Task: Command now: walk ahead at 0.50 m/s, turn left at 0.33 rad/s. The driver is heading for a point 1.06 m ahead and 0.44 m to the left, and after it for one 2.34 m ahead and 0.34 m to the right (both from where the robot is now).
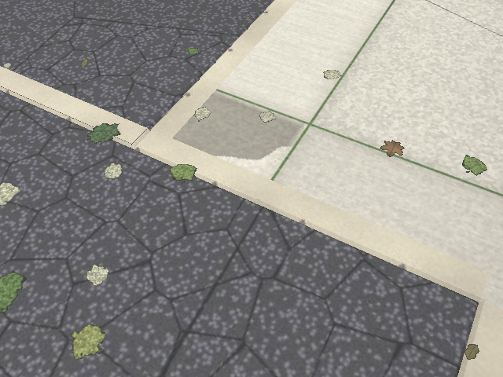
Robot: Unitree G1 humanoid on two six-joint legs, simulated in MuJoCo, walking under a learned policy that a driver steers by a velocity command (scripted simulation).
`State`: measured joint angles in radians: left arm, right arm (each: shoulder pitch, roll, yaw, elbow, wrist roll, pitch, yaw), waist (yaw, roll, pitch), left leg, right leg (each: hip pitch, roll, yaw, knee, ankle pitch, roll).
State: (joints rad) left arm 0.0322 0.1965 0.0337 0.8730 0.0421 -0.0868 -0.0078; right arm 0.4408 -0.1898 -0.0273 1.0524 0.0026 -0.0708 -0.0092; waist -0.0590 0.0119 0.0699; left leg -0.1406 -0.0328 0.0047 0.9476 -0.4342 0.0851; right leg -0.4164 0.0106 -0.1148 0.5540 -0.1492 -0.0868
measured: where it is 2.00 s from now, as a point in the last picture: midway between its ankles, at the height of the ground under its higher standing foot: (103, 229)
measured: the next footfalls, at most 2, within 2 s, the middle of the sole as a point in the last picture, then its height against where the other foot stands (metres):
left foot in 0.48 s outside the picture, level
right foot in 1.04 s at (202, 273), level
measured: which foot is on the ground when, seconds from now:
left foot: up 0.00-0.46, down 0.48-1.00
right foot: down 0.00-0.46, up 0.48-1.00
